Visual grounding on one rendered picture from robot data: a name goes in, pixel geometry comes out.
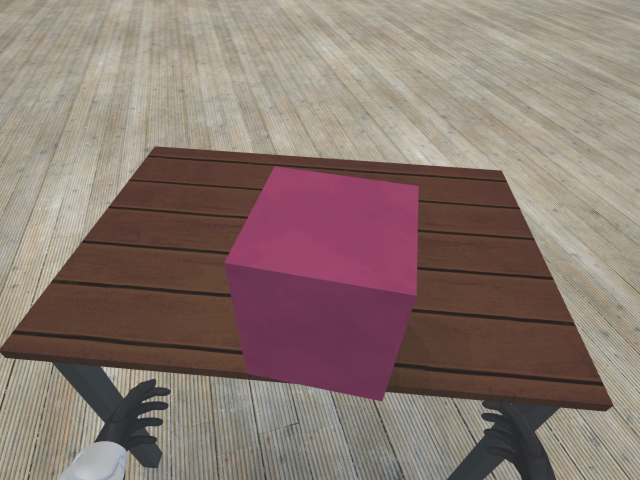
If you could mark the robot left hand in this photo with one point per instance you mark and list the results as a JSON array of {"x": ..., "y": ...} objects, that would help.
[{"x": 122, "y": 422}]

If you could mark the table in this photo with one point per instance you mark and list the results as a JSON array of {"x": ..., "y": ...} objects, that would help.
[{"x": 147, "y": 289}]

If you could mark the carton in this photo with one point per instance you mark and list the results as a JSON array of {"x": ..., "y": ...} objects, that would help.
[{"x": 323, "y": 279}]

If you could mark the left robot forearm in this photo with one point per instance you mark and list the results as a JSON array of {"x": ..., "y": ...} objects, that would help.
[{"x": 102, "y": 460}]

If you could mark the robot right hand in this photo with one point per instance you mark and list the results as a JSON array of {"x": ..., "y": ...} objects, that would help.
[{"x": 529, "y": 456}]

